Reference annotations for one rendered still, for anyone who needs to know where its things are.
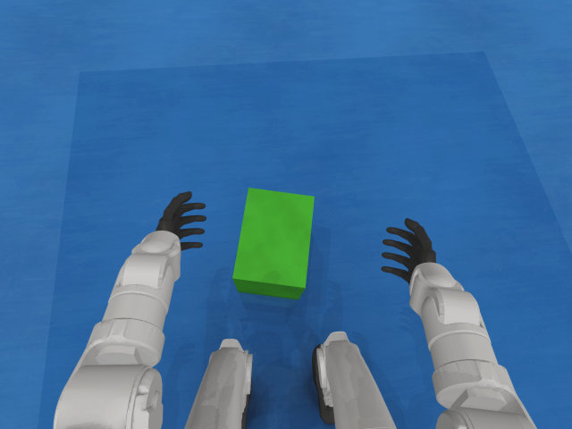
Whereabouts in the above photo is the right robot foot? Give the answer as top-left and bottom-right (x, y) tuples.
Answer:
(312, 344), (335, 425)

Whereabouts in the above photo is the left robot hand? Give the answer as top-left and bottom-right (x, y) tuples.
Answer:
(156, 191), (206, 251)

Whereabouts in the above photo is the carton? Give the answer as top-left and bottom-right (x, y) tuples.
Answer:
(232, 188), (315, 300)

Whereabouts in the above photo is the right robot hand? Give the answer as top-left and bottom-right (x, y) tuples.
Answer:
(381, 218), (437, 284)

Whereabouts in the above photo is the right robot upper arm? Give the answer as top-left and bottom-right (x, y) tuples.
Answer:
(435, 407), (535, 429)

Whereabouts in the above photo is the left robot forearm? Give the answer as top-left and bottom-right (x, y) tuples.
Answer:
(54, 231), (181, 429)

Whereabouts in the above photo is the robot left thigh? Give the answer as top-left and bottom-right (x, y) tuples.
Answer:
(184, 347), (252, 429)

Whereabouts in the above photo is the left robot upper arm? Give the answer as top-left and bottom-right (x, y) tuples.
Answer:
(56, 365), (163, 429)

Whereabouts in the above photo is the right robot forearm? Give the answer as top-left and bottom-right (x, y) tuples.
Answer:
(409, 262), (537, 429)

